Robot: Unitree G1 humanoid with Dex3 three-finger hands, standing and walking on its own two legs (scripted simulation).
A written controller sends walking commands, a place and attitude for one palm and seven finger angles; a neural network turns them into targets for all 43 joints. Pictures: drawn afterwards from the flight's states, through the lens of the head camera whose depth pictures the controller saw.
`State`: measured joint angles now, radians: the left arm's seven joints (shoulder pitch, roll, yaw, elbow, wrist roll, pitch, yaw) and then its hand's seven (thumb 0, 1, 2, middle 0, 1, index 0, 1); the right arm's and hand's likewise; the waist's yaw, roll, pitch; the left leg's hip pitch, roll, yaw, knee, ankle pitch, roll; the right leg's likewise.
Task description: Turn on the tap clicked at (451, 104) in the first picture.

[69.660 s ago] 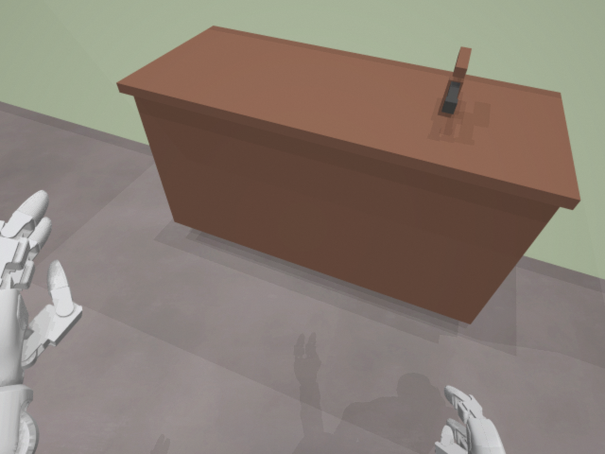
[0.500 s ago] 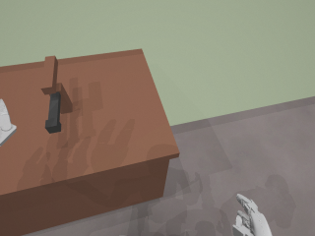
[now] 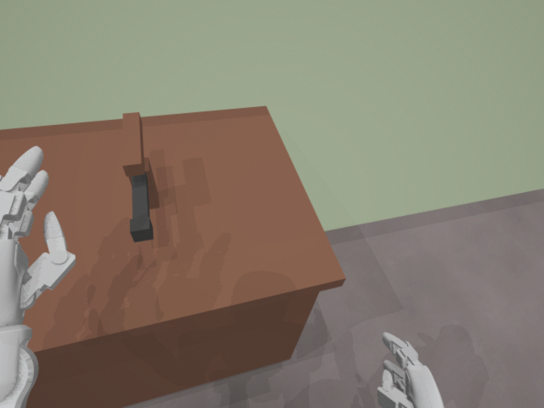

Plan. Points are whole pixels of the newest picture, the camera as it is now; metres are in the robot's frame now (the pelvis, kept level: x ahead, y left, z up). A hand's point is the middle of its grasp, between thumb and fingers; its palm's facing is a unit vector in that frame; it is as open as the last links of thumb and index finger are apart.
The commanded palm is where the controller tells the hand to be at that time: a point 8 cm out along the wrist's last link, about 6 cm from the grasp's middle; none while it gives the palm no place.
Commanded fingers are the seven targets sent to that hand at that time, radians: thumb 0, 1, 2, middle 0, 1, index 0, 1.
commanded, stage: come to a stop and stand still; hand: left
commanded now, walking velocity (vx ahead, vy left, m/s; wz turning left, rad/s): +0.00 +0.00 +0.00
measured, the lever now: (141, 229) +0.34 +0.24 +0.05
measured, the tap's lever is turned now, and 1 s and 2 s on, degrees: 0 0 0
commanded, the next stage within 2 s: look again from close up in 0.38 s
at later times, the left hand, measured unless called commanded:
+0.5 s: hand (44, 259) +0.22 +0.27 +0.16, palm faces +0.38 -0.85 -0.35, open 7.4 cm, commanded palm +0.16 +0.30 +0.18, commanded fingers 0.00 0.90 0.90 -0.20 -0.30 -0.20 -0.30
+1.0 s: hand (74, 262) +0.22 +0.24 +0.16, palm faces +0.39 -0.85 -0.35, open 7.4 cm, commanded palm +0.16 +0.27 +0.18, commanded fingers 0.00 0.90 0.90 -0.20 -0.30 -0.20 -0.30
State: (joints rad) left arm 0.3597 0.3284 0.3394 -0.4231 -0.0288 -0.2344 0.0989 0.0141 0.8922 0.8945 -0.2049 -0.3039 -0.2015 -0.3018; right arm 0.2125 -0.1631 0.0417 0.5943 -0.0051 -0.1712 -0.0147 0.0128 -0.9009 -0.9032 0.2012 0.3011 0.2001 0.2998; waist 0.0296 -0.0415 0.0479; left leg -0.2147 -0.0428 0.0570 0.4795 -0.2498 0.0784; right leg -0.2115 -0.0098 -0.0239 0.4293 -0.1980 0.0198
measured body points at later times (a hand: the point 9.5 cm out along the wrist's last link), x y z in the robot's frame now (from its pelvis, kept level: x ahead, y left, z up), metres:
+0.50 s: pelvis +0.00 +0.02 +0.00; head +0.03 +0.05 +0.45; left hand +0.19 +0.32 +0.18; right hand +0.18 -0.20 -0.07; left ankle +0.01 +0.06 -0.74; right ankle +0.02 -0.13 -0.74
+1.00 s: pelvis +0.00 -0.01 +0.00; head +0.02 +0.01 +0.45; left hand +0.19 +0.28 +0.18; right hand +0.18 -0.23 -0.07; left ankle +0.01 +0.06 -0.74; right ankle +0.02 -0.14 -0.74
